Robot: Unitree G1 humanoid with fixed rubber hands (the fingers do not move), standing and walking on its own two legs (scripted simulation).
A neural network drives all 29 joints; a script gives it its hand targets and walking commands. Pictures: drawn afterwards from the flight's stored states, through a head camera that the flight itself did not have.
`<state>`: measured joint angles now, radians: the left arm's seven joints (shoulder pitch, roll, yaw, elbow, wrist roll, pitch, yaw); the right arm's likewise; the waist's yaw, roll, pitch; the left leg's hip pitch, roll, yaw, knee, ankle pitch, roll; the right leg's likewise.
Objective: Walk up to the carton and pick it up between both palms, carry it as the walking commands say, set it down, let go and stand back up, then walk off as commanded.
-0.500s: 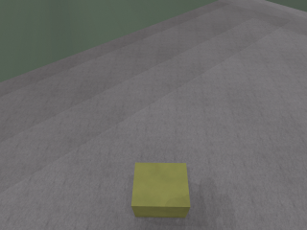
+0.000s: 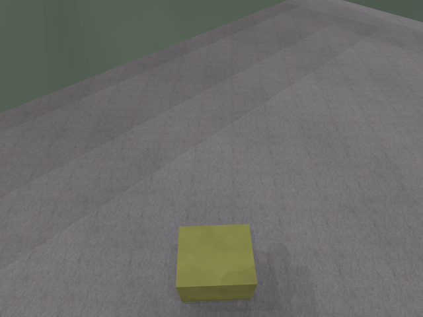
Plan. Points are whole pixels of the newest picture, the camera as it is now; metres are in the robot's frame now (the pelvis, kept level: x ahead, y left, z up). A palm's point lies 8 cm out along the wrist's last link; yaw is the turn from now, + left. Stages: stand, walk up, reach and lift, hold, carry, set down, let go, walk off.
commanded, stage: walk up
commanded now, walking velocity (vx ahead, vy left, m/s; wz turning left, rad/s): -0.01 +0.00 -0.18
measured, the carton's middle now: (215, 263) +0.44 +0.01 -0.65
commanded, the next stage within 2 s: stand in 0.58 s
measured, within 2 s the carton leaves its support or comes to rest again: neither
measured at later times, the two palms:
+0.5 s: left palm out of the picture +0.04 +0.22 -0.14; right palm out of the picture +0.04 -0.23 -0.14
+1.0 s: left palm out of the picture +0.03 +0.21 -0.15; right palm out of the picture +0.02 -0.22 -0.14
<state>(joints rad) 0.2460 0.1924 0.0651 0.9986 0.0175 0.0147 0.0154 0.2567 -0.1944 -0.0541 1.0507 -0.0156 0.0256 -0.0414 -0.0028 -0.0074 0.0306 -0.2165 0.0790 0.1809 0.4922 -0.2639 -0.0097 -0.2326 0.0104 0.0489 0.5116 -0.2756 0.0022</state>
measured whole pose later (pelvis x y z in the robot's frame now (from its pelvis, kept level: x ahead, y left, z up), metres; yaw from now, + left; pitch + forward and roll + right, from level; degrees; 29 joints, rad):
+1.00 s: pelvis +0.04 +0.00 +0.00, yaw +0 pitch -2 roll +0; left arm 0.28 0.13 0.03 1.18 0.01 -0.02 0.04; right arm 0.30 -0.13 -0.03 1.14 0.00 0.00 -0.04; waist -0.02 -0.02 0.01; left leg -0.10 0.08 0.16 0.44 -0.30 -0.02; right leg -0.09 0.00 -0.05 0.42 -0.30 -0.01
